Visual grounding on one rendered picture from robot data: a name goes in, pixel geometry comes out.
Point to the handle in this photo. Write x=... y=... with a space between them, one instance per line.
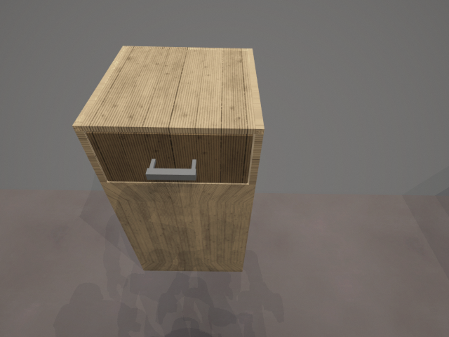
x=171 y=173

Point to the cabinet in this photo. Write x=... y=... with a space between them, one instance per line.
x=179 y=226

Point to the drawer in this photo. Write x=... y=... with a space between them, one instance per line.
x=220 y=157

